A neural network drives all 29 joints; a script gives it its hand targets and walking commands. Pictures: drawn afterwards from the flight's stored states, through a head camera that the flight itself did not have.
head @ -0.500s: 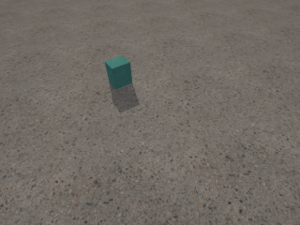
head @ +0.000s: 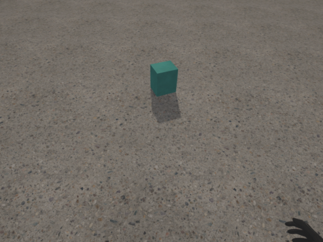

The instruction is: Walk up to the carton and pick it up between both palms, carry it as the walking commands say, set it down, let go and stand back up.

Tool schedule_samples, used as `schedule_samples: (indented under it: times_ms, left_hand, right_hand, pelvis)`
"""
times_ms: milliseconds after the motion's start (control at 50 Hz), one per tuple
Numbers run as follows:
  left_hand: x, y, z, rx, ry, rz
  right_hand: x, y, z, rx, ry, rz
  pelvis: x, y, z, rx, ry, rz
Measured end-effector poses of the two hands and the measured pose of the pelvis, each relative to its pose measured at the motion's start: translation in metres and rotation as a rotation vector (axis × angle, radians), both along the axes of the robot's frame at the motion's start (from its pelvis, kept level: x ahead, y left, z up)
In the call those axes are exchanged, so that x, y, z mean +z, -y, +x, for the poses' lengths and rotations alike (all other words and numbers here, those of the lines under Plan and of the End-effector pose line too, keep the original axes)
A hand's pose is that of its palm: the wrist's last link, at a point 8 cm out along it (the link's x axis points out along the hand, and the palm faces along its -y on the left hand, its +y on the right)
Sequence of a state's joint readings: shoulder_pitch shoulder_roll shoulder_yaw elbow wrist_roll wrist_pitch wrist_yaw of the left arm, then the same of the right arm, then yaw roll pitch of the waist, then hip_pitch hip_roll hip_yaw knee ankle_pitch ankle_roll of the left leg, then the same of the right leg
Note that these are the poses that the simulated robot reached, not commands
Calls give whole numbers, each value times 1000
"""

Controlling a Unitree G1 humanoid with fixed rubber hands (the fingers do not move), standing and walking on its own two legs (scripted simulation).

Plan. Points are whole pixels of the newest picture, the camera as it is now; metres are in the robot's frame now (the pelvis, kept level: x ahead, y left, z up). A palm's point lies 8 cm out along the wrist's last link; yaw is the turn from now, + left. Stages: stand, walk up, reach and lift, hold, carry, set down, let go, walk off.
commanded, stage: walk up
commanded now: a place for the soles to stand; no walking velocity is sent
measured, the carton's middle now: (163, 78) +1.70 -0.01 -0.62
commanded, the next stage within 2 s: none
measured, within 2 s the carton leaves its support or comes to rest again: neither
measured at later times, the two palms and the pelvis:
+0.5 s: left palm (72, 155) +0.38 +0.29 -0.02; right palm (289, 182) +0.33 -0.36 -0.06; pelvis +0.24 -0.04 +0.00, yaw +0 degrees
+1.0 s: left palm (81, 114) +0.59 +0.33 -0.06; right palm (251, 104) +0.61 -0.32 +0.00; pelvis +0.49 +0.01 +0.01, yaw +1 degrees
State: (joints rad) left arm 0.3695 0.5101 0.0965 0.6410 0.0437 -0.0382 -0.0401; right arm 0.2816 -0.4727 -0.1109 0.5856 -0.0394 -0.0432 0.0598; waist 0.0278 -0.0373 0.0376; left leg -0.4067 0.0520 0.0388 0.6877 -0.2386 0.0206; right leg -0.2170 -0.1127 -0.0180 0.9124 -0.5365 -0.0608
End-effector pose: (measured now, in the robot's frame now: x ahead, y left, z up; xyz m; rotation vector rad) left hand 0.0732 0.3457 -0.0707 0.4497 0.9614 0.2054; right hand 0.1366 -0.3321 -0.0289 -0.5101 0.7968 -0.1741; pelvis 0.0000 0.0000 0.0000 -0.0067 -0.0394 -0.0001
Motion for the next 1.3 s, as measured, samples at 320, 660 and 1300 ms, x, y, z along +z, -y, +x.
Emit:
schedule_samples:
  times_ms: [320, 660, 1300]
  left_hand:
    - [52, 56, 250, -225, 206, -48]
    - [49, 30, 291, 25, 56, 60]
    - [52, 64, 737, -168, 242, 42]
  right_hand:
    - [-5, 26, 48, -144, -94, 13]
    - [-2, -10, 352, 137, 13, 111]
    - [-36, 42, 556, -102, -144, 47]
  pelvis:
    - [13, 11, 147, -40, 21, 32]
    - [17, 27, 318, 48, 24, -21]
    - [-3, 36, 636, -4, 23, 10]
